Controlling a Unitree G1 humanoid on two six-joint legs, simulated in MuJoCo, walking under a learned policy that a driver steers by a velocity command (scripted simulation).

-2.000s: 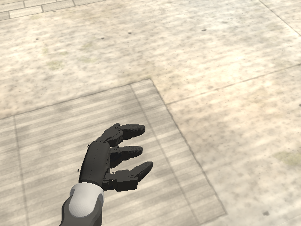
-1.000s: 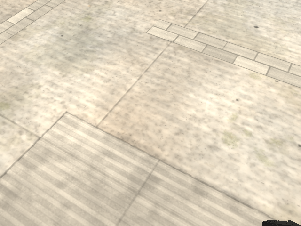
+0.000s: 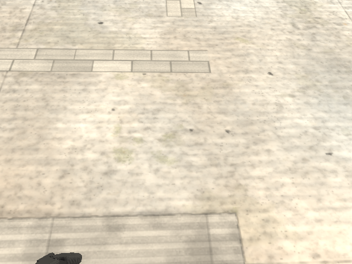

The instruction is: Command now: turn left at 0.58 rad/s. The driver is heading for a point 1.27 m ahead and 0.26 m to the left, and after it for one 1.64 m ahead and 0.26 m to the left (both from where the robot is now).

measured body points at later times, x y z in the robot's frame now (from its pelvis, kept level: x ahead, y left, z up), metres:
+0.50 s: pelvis -0.01 -0.05 +0.01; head +0.03 -0.04 +0.46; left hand -0.01 +0.26 -0.09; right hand +0.25 -0.25 -0.08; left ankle -0.07 +0.09 -0.65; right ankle +0.02 -0.15 -0.73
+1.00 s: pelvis +0.07 +0.04 +0.01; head +0.07 +0.04 +0.46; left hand +0.08 +0.34 -0.11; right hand +0.20 -0.21 -0.11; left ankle -0.08 +0.10 -0.73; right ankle +0.22 -0.05 -0.63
